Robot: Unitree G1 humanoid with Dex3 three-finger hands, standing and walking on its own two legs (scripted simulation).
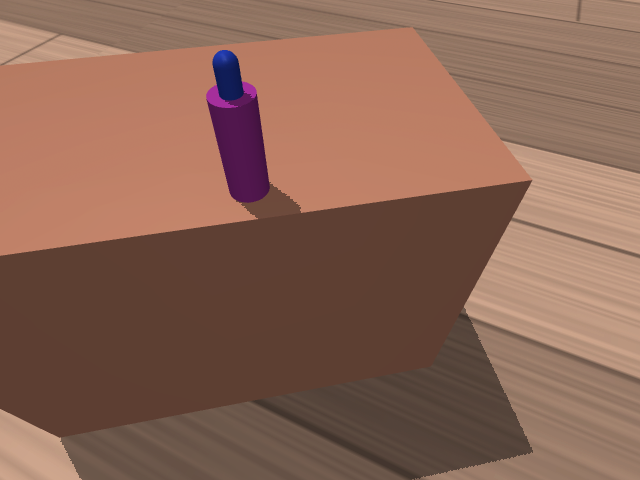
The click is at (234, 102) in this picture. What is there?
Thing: necked bottle
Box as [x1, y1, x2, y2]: [206, 50, 269, 202]
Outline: 221,50 217,52 213,57 213,68 217,84 209,89 206,94 206,98 230,194 239,201 254,201 263,197 267,193 269,188 256,91 252,85 241,80 238,62 234,54 227,50
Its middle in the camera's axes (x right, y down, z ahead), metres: -0.11 -0.15 +0.57
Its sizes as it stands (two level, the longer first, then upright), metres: 0.066 0.066 0.226
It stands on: a support 0.80 m high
